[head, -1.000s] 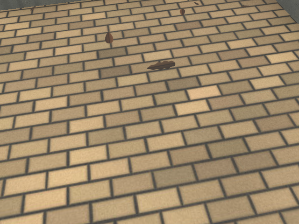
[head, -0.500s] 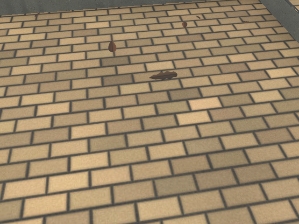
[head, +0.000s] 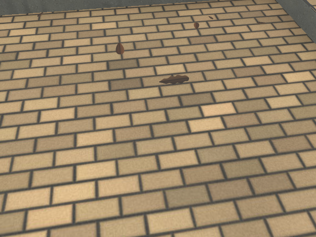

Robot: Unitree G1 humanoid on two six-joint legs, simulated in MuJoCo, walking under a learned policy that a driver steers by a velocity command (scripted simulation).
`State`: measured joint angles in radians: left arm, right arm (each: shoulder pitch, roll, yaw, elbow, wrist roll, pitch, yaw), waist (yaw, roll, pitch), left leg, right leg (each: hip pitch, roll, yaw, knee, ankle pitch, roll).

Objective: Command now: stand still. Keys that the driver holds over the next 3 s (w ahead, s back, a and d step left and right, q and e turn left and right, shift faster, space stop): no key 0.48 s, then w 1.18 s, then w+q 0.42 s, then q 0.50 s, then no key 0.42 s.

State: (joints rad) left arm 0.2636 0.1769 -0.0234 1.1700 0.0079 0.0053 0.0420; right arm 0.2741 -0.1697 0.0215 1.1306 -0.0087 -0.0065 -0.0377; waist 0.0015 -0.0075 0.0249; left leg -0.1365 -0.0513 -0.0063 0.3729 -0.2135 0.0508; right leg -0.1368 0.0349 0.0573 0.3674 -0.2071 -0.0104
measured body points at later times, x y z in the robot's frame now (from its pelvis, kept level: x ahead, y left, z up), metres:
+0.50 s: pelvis +0.01 +0.01 +0.00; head +0.01 +0.01 +0.45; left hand -0.02 +0.22 -0.17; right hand -0.01 -0.21 -0.16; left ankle -0.01 +0.09 -0.75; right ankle -0.01 -0.12 -0.75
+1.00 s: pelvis +0.14 -0.06 +0.00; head +0.15 -0.07 +0.45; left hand +0.09 +0.17 -0.15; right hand +0.17 -0.30 -0.16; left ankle +0.11 +0.07 -0.67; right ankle +0.09 -0.12 -0.75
